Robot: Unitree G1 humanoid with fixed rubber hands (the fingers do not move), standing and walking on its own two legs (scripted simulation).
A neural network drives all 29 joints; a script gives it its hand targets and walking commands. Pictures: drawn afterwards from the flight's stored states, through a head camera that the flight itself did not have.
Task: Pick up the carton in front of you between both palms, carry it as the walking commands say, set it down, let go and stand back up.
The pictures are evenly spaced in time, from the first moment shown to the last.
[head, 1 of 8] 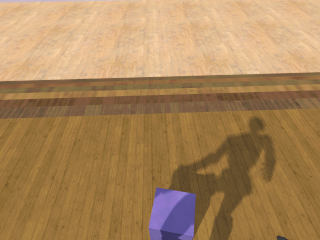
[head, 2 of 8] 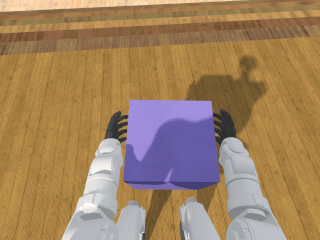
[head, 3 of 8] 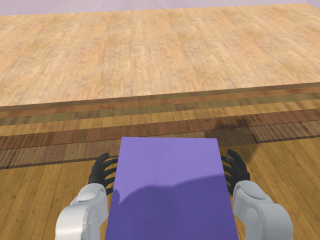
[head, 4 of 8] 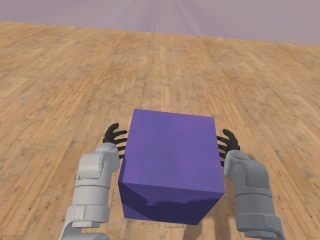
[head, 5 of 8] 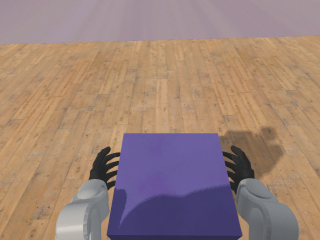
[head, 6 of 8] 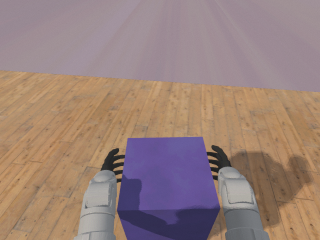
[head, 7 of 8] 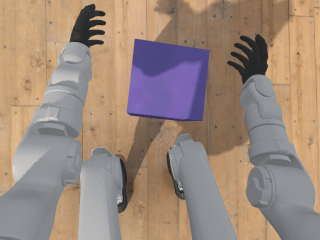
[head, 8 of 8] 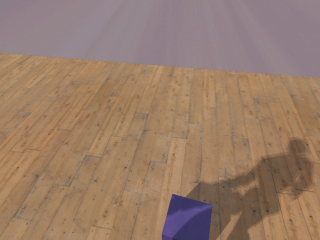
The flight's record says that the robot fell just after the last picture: no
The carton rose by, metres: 0.68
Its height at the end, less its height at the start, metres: -0.94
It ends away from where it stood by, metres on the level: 6.36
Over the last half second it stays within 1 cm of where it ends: yes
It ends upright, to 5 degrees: yes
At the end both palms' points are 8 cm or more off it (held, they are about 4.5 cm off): yes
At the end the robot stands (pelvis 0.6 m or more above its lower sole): yes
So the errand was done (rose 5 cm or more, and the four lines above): yes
